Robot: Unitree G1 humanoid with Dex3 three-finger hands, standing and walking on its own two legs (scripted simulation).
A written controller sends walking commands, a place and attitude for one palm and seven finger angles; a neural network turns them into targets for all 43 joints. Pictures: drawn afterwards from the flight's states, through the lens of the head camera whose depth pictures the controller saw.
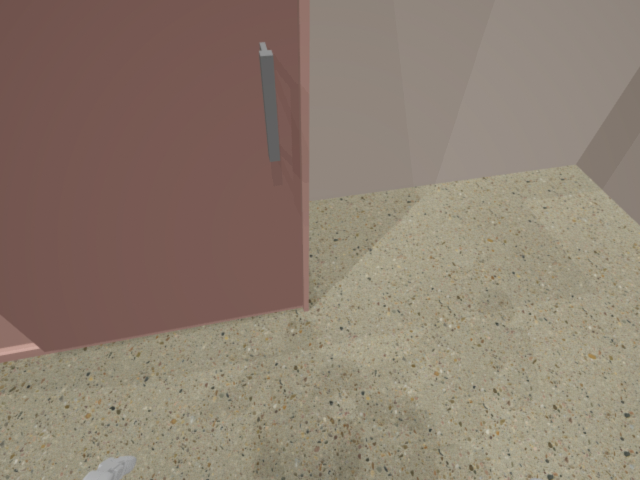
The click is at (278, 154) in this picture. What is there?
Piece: wardrobe's sliding door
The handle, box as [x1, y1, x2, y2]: [259, 42, 279, 161]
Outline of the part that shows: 259,42 259,58 268,154 270,161 279,160 273,60 271,50 266,49 264,42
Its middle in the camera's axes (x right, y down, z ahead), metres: -0.10 -0.25 +0.74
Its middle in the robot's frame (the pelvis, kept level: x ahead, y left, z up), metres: +0.73 +0.15 +0.08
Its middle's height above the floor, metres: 0.85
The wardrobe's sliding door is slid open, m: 0.00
